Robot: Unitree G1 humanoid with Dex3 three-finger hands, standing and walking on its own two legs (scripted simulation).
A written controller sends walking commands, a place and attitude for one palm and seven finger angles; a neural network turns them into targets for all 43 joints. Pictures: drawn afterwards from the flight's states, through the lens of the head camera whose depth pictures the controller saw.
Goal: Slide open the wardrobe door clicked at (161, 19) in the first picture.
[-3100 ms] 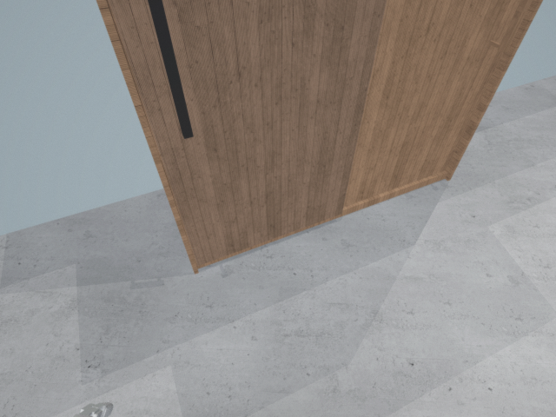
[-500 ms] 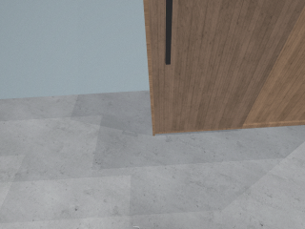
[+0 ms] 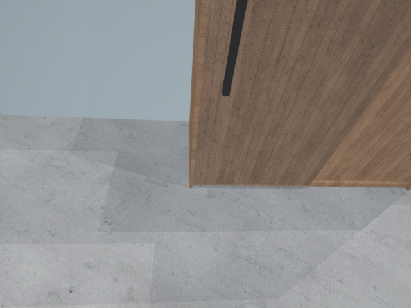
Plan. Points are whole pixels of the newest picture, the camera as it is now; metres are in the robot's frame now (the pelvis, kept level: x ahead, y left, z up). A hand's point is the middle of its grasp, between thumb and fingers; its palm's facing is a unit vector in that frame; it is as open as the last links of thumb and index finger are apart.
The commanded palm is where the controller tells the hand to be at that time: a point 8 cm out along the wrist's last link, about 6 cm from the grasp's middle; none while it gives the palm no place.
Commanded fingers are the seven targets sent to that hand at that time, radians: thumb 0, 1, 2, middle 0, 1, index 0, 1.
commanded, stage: take the last steps up to it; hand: left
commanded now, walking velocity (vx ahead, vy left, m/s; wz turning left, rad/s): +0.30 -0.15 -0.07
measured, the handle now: (232, 46) +0.82 -0.02 +0.11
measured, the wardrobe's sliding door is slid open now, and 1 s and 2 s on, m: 0.00 0.00 0.00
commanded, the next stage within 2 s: come to a stop and stand still in 0.64 s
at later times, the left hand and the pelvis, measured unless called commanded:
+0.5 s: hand (163, 275) +0.23 +0.11 -0.20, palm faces +0.00 -0.99 -0.14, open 7.3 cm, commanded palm none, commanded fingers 0.00 0.90 0.90 -0.20 -0.30 -0.20 -0.30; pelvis +0.19 -0.07 -0.02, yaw -1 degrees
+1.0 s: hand (200, 202) +0.42 +0.03 -0.17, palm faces +0.03 -0.97 -0.25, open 7.3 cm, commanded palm none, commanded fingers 0.00 0.90 0.90 -0.20 -0.30 -0.20 -0.30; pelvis +0.35 -0.15 -0.01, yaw +1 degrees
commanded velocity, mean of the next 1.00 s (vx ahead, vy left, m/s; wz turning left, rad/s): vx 0.08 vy -0.03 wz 0.01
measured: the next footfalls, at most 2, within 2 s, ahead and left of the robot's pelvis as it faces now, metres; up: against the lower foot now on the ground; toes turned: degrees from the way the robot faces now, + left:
right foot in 0.18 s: +0.20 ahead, -0.18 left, +0.00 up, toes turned -10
left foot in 0.50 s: +0.28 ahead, +0.03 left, +0.00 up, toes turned +10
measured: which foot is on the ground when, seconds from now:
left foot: down 0.00-0.18, up 0.20-0.48, down 0.50-0.88, up 0.90-1.00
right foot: up 0.00-0.16, down 0.18-0.50, up 0.52-0.84, down 0.86-1.00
